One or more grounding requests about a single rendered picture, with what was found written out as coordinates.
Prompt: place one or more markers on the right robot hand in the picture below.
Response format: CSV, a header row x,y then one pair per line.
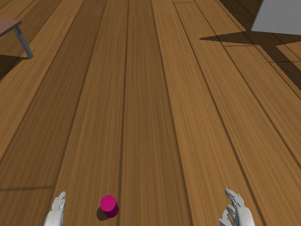
x,y
240,213

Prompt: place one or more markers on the left robot hand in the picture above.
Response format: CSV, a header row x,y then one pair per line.
x,y
56,215

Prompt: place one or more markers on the coffee table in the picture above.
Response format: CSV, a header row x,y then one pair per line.
x,y
8,25

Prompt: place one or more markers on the can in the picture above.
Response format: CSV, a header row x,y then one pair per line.
x,y
109,206

